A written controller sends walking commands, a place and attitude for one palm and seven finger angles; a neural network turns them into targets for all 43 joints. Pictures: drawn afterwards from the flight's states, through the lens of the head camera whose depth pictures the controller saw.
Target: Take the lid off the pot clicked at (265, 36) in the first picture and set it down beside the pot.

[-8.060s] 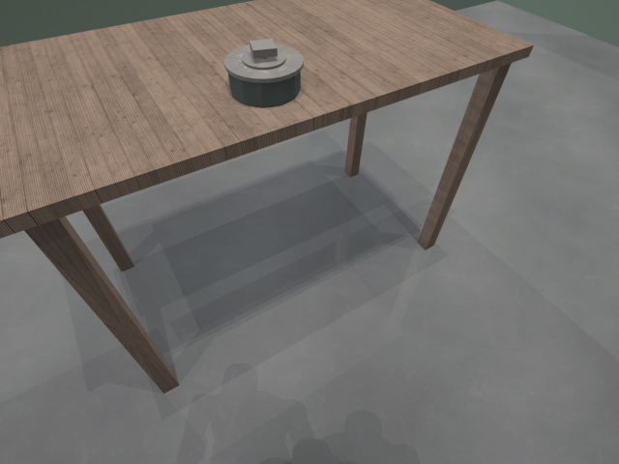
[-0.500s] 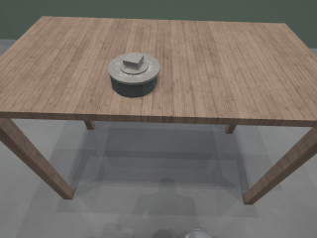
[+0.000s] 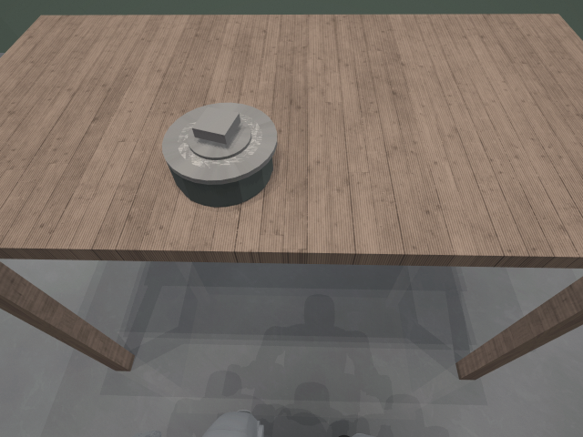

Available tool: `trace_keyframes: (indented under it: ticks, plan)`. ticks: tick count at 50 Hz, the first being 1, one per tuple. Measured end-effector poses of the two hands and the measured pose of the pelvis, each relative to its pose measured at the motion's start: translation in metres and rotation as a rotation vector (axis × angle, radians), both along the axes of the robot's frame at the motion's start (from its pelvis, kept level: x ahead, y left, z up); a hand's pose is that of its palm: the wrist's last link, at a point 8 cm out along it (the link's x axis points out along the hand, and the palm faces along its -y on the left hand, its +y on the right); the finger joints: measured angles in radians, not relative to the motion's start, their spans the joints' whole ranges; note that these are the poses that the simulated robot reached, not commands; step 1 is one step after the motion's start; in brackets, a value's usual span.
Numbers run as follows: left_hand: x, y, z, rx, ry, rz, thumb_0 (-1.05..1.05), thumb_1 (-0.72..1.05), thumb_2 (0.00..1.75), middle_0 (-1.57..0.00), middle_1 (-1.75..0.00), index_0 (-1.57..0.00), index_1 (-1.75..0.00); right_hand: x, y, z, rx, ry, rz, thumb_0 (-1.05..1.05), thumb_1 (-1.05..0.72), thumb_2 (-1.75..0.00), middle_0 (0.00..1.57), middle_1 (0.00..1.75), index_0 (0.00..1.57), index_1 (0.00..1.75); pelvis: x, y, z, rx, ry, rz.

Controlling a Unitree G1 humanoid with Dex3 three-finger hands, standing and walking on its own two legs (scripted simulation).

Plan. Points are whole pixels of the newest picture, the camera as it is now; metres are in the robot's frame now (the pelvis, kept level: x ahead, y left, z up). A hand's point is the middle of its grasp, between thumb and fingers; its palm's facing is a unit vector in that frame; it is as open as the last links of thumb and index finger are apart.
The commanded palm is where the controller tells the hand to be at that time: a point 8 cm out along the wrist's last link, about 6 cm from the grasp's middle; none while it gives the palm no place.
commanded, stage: come to a stop and stand still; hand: left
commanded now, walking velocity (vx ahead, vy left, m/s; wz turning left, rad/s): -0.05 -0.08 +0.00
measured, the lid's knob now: (217, 125) +0.47 +0.14 +0.16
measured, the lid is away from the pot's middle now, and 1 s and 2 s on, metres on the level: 0.00 0.00 0.00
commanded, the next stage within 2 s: look again from close up in 1.04 s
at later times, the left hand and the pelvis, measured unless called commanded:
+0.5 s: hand out of the picture -0.01 +0.21 -0.17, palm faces +0.00 -0.97 -0.23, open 7.3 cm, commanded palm none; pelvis -0.04 +0.01 +0.00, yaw -1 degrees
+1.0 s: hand out of the picture -0.05 +0.13 -0.17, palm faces +0.04 -0.98 -0.19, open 7.3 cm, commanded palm none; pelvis -0.06 -0.04 +0.00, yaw +0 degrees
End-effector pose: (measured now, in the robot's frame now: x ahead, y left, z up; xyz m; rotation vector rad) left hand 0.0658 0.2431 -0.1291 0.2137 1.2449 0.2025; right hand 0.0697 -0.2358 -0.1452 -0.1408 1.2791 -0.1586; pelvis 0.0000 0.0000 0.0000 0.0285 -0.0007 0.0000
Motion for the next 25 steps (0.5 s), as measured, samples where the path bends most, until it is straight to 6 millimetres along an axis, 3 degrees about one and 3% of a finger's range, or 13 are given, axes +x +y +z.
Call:
trace_keyframes:
  ticks: [5,12,19,25]
  plan:
    - [-0.012,0.032,-0.020,-0.023,0.000,0.021,0.00,0.91,0.90,-0.20,-0.30,-0.21,-0.30,0.014,0.015,0.008,-0.059,-0.092,0.027,0.00,-0.91,-0.90,0.19,0.30,0.20,0.30,-0.006,0.024,-0.012,-0.029,-0.004,0.012]
    - [-0.040,0.050,-0.016,-0.046,0.035,0.051,0.01,0.91,0.90,-0.20,-0.30,-0.20,-0.30,-0.007,0.040,0.029,-0.077,-0.078,0.064,0.00,-0.91,-0.90,0.20,0.30,0.20,0.30,-0.015,0.034,0.003,-0.046,0.003,0.014]
    - [-0.075,0.041,-0.012,-0.055,0.125,0.029,0.01,0.91,0.90,-0.20,-0.30,-0.20,-0.30,-0.039,0.035,0.031,-0.066,-0.068,0.001,0.00,-0.92,-0.90,0.20,0.30,0.20,0.30,-0.027,0.028,0.009,-0.043,0.014,-0.016]
    - [-0.082,0.010,-0.006,-0.046,0.115,-0.004,0.01,0.91,0.90,-0.20,-0.30,-0.20,-0.30,-0.090,0.010,0.012,-0.027,0.018,-0.045,0.00,-0.92,-0.90,0.20,0.30,0.20,0.30,-0.043,0.006,0.005,-0.027,0.010,-0.013]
